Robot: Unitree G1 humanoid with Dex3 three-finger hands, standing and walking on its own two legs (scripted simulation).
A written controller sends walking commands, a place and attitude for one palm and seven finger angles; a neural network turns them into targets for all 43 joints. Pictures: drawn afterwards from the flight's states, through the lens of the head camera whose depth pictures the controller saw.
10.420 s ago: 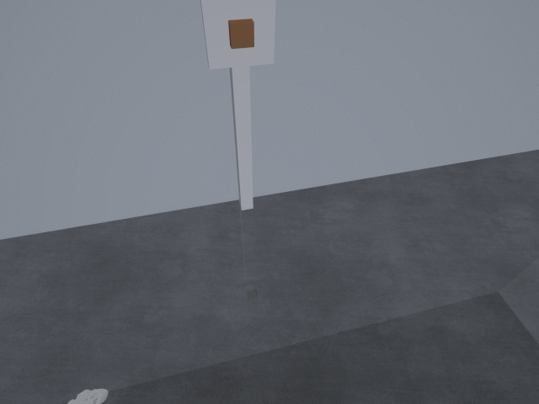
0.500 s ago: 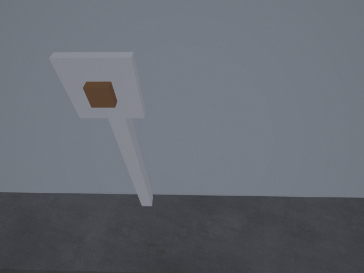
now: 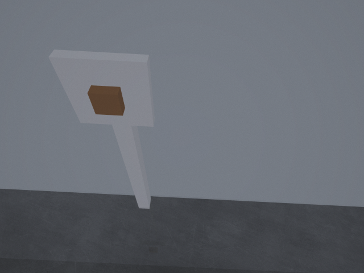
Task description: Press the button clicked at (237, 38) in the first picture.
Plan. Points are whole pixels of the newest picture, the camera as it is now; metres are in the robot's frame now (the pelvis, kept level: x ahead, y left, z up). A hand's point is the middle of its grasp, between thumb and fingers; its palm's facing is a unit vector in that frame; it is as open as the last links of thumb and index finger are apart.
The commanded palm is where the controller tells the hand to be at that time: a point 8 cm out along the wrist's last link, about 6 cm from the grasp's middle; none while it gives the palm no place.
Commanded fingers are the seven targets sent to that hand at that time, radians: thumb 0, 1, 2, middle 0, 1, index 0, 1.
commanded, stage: come to a stop and stand still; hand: left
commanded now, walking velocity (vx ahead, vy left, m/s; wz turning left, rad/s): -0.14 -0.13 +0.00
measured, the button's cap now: (107, 100) +0.48 +0.22 +0.09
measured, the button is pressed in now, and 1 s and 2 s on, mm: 0 0 0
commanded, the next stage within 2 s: look again from close up in 1.10 s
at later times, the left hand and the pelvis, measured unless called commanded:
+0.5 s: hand out of the picture +0.05 +0.16 -0.16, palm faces +0.03 -0.98 -0.21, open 7.2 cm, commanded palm none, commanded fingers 0.00 0.90 0.90 -0.20 -0.30 -0.20 -0.30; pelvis -0.01 -0.02 +0.01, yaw +0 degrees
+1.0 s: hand out of the picture +0.00 +0.18 -0.16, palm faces +0.01 -0.98 -0.22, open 7.3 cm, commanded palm none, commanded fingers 0.00 0.90 0.90 -0.20 -0.30 -0.20 -0.30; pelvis -0.01 +0.00 +0.01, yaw +0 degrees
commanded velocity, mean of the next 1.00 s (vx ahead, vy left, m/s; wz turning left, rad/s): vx -0.02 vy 0.02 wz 0.00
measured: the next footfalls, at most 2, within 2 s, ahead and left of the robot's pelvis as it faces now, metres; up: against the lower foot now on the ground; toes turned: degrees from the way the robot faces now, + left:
right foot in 0.12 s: +0.05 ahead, -0.12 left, +0.00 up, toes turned -4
left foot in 0.34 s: +0.01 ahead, +0.10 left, +0.00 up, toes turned +4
